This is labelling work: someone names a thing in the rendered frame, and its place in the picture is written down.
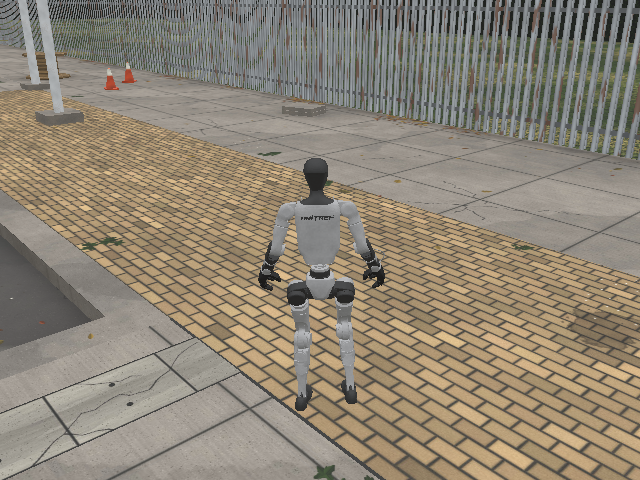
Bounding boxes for right robot hand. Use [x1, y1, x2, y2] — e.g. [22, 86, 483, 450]
[363, 265, 385, 288]

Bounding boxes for left robot upper arm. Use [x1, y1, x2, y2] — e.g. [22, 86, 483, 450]
[269, 202, 297, 256]

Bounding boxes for right robot thigh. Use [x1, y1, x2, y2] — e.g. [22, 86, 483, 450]
[334, 277, 355, 340]

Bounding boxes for left robot hand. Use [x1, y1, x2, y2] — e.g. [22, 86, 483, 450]
[258, 270, 281, 291]

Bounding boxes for robot left forearm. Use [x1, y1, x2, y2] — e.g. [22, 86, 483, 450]
[261, 241, 280, 275]

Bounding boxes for right robot upper arm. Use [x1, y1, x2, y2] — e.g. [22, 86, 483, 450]
[338, 200, 370, 254]

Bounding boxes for robot right forearm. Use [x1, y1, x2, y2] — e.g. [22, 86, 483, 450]
[360, 238, 381, 272]

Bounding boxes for robot left shin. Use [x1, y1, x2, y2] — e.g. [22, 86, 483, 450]
[294, 331, 310, 398]

